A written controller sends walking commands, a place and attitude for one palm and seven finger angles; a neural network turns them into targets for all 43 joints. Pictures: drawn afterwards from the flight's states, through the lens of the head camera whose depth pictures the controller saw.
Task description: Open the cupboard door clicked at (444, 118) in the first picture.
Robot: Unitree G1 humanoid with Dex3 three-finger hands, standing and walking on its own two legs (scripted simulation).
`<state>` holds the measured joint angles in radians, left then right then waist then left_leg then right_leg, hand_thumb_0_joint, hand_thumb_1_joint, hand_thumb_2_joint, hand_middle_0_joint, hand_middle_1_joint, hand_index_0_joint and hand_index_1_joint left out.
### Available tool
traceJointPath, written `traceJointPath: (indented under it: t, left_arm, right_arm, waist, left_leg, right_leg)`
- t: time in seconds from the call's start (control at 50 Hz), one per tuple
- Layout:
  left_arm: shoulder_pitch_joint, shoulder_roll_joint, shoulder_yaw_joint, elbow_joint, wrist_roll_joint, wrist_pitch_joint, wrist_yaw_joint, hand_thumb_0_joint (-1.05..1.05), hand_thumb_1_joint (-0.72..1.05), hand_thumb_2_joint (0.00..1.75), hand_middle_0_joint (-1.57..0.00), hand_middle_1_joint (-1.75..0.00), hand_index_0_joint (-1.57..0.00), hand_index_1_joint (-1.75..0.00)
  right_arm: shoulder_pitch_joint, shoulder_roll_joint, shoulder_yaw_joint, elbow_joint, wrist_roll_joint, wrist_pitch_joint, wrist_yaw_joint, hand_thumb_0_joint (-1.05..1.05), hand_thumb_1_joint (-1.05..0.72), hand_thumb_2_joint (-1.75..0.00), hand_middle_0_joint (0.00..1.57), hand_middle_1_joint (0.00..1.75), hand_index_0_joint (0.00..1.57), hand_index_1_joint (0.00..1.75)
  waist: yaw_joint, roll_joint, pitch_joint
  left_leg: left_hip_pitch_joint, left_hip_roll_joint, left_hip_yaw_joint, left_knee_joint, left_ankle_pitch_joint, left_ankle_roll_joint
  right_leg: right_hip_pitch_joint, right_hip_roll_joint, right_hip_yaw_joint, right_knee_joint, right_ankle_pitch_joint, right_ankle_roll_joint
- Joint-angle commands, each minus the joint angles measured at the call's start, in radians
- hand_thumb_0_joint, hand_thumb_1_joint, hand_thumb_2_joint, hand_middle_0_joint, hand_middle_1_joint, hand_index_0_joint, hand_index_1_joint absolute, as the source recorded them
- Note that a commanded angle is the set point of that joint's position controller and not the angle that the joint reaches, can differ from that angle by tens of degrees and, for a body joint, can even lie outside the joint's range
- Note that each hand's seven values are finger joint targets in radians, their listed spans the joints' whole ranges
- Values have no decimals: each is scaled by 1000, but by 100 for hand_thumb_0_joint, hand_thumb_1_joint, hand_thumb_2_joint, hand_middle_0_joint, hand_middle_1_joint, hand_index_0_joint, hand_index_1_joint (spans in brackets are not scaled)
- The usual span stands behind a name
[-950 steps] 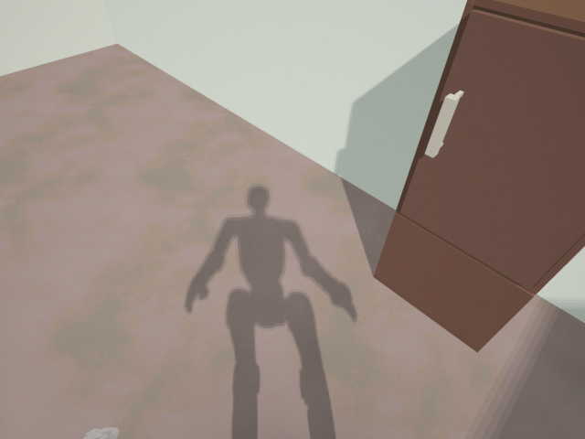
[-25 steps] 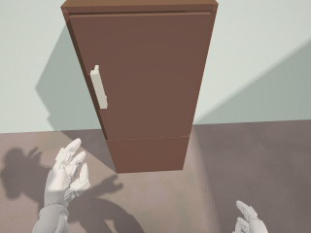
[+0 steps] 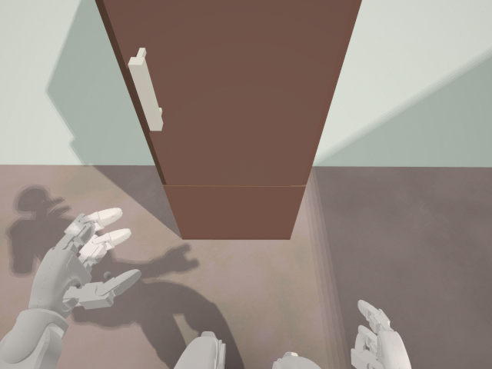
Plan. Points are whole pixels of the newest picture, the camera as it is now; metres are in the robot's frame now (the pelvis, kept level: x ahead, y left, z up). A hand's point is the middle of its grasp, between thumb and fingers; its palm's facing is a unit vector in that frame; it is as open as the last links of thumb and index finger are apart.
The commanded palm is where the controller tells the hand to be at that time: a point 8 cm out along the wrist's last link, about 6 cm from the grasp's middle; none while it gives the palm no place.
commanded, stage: raise the hand with hooked fingers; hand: left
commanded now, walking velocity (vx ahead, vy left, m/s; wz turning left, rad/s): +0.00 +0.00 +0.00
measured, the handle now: (149, 91) +0.60 +0.24 +0.09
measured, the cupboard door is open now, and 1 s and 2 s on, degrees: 0 0 0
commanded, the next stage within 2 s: move the hooked fingers beside the handle in 1.34 s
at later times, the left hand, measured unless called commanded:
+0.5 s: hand (46, 239) +0.27 +0.29 +0.10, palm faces +0.11 -0.99 -0.04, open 13.4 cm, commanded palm +0.24 +0.34 +0.09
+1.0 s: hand (32, 212) +0.30 +0.32 +0.11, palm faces +0.05 -1.00 -0.01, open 14.0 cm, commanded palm +0.27 +0.37 +0.11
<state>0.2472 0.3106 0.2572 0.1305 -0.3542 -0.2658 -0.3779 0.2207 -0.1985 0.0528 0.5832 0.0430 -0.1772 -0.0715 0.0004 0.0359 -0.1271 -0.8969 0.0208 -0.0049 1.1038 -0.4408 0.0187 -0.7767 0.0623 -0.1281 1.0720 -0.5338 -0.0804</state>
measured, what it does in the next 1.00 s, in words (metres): stands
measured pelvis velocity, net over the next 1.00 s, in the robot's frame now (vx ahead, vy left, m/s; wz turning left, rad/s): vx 0.01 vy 0.05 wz -0.01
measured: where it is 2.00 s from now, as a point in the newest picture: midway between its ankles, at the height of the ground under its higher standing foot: outside the picture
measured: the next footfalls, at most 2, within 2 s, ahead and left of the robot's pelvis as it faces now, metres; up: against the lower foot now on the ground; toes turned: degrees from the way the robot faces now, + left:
none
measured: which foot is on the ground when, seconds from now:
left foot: down 0.00-1.00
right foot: down 0.00-1.00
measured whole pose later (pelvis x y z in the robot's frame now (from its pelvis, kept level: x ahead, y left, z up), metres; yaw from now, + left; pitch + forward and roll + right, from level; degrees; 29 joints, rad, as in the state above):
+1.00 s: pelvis +0.01 +0.05 +0.04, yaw +0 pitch +9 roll -3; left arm -0.05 0.42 0.39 0.40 -0.35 -0.22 -0.44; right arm 0.30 -0.28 0.05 0.57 0.05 -0.17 -0.08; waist 0.00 0.02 -0.08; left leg -0.67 -0.02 0.04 0.85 -0.34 0.09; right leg -0.54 0.03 -0.08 0.80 -0.41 -0.02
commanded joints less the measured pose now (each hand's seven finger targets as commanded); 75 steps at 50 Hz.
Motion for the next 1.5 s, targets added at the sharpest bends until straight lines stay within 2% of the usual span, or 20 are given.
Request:
traceJointPath:
  t: [0.0, 0.06, 0.14, 0.22, 0.28, 0.3, 0.36, 0.44, 0.54, 0.62, 0.68, 0.82, 0.86, 0.94, 1.04, 1.12, 1.24, 1.34, 1.42, 1.48]
  left_arm:
    - [98, 164, 233, -265, -55, -69, 88, 0, -1, 51, -27, -88, -27, -88]
    - [63, 110, 157, -269, -15, -184, 136, 0, -8, 48, -27, -93, -27, -93]
    - [-26, 88, 71, -172, 13, -248, 84, 0, -17, 44, -28, -99, -28, -99]
    - [-79, 165, 118, -199, -21, -214, 22, 0, -27, 40, -28, -105, -28, -105]
    - [-116, 259, 200, -251, -29, -189, 40, 0, -34, 37, -29, -110, -29, -110]
    - [-121, 237, 188, -274, -29, -188, 53, 0, -36, 36, -29, -111, -29, -111]
    - [-133, 213, 178, -253, -22, -183, 95, 0, -43, 33, -29, -115, -29, -115]
    - [-178, 180, 135, -120, -7, -128, 78, 0, -50, 30, -30, -120, -30, -120]
    - [-301, 228, 140, -45, -4, -46, 9, 0, -50, 30, -30, -120, -30, -120]
    - [-419, 295, 194, -91, -10, -69, 8, 0, -50, 30, -30, -120, -30, -120]
    - [-454, 331, 228, -76, -12, -102, 16, 0, -50, 30, -30, -120, -30, -120]
    - [-513, 340, 210, 76, -6, -37, -43, 0, -50, 30, -30, -120, -30, -120]
    - [-469, 312, 196, 108, -18, -12, -63, 0, -50, 30, -30, -120, -30, -120]
    - [-464, 328, 216, 57, -25, -29, -64, 0, -50, 30, -30, -120, -30, -120]
    - [-493, 339, 242, 50, -22, -77, -26, 0, -50, 30, -30, -120, -30, -120]
    - [-499, 349, 235, 28, -5, -97, -23, 0, -50, 30, -30, -120, -30, -120]
    - [-491, 340, 225, 41, -19, -79, -44, 0, -50, 30, -30, -120, -30, -120]
    - [-494, 324, 230, 86, -36, -61, -52, 0, -50, 30, -30, -120, -30, -120]
    - [-506, 320, 218, 89, -28, -61, -56, 0, -50, 30, -30, -120, -30, -120]
    - [-603, 390, 260, 123, -17, -70, -53, 0, -50, 30, -30, -120, -30, -120]
  right_arm:
    - [-42, -143, -93, -179, -8, -53, -7, 0, -90, -90, 20, 30, 20, 30]
    - [-19, -148, -102, -143, -21, -63, 10, 0, -90, -90, 20, 30, 20, 30]
    - [9, -191, -106, -123, -22, -75, 13, 0, -90, -90, 20, 30, 20, 30]
    - [10, -215, -109, -148, -4, -83, -4, 0, -90, -90, 20, 30, 20, 30]
    - [10, -215, -102, -155, -3, -79, -16, 0, -90, -90, 20, 30, 20, 30]
    - [3, -204, -97, -158, -2, -78, -16, 0, -90, -90, 20, 30, 20, 30]
    - [3, -201, -89, -150, -5, -73, -11, 0, -90, -90, 20, 30, 20, 30]
    - [8, -213, -83, -149, -2, -54, -5, 0, -90, -90, 20, 30, 20, 30]
    - [7, -228, -78, -172, 8, -40, -17, 0, -90, -90, 20, 30, 20, 30]
    - [4, -223, -70, -170, 2, -44, -23, 0, -90, -90, 20, 30, 20, 30]
    - [14, -227, -67, -157, -5, -46, -23, 0, -90, -90, 20, 30, 20, 30]
    - [20, -236, -67, -145, 8, -38, -29, 0, -90, -90, 20, 30, 20, 30]
    - [23, -236, -70, -154, 11, -39, -30, 0, -90, -90, 20, 30, 20, 30]
    - [31, -236, -76, -161, 6, -43, -19, 0, -90, -90, 20, 30, 20, 30]
    - [34, -234, -77, -155, -1, -39, -10, 0, -90, -90, 20, 30, 20, 30]
    - [38, -233, -77, -155, -2, -38, -9, 0, -90, -90, 20, 30, 20, 30]
    - [29, -230, -73, -150, 4, -35, -14, 0, -90, -90, 20, 30, 20, 30]
    - [25, -228, -72, -152, 7, -29, -18, 0, -90, -90, 20, 30, 20, 30]
    - [22, -224, -70, -154, 6, -27, -15, 0, -90, -90, 20, 30, 20, 30]
    - [35, -231, -69, -135, 2, -18, -21, 0, -90, -90, 20, 30, 20, 30]
  waist:
    - [72, -59, -305]
    - [22, -28, -203]
    - [-32, -20, -155]
    - [-6, 23, -249]
    - [23, 63, -294]
    - [24, 90, -299]
    - [14, 110, -232]
    - [-11, 84, -140]
    - [-6, 59, -144]
    - [3, 100, -194]
    - [4, 83, -200]
    - [0, 108, -165]
    - [3, 45, -159]
    - [16, 62, -189]
    - [6, 58, -164]
    - [6, 105, -206]
    - [2, 84, -195]
    - [0, 18, -178]
    - [2, 46, -181]
    - [-12, 28, -183]
  left_leg:
    - [186, -15, -42, -155, 310, 10]
    - [243, -10, -40, -178, 314, 14]
    - [237, -6, -52, -167, 227, 19]
    - [305, -7, -56, -221, 198, 17]
    - [366, -3, -68, -257, 235, 13]
    - [401, -2, -70, -270, 268, 10]
    - [437, 9, -93, -304, 264, -6]
    - [428, 14, -111, -338, 204, -15]
    - [435, 9, -120, -380, 135, -12]
    - [514, 10, -135, -397, 171, -24]
    - [536, 14, -147, -405, 179, -30]
    - [529, 9, -142, -442, 118, -21]
    - [510, 6, -133, -441, 132, -11]
    - [532, 1, -116, -417, 237, -13]
    - [508, -1, -107, -409, 199, -9]
    - [532, -2, -101, -400, 227, -7]
    - [505, -8, -84, -387, 232, 4]
    - [455, -17, -60, -366, 239, 14]
    - [453, -19, -53, -353, 250, 17]
    - [417, -18, -45, -327, 244, 22]
  right_leg:
    - [336, -87, 224, -236, 579, 127]
    - [180, -47, 136, -205, 486, 93]
    - [36, -28, 103, -198, 279, 70]
    - [94, -26, 106, -238, 209, 60]
    - [142, -19, 91, -239, 233, 49]
    - [147, -19, 83, -239, 258, 47]
    - [108, -13, 58, -249, 237, 43]
    - [75, -9, 46, -274, 210, 46]
    - [112, -11, 51, -312, 188, 43]
    - [131, -8, 54, -316, 200, 36]
    - [134, -2, 56, -320, 202, 33]
    - [150, -13, 59, -357, 189, 36]
    - [172, -12, 58, -370, 203, 38]
    - [187, -8, 58, -364, 252, 36]
    - [169, -6, 65, -356, 230, 38]
    - [181, -10, 72, -352, 243, 37]
    - [201, -10, 79, -364, 265, 41]
    - [226, -13, 94, -371, 297, 48]
    - [227, -16, 105, -367, 311, 48]
    - [231, -17, 126, -362, 313, 51]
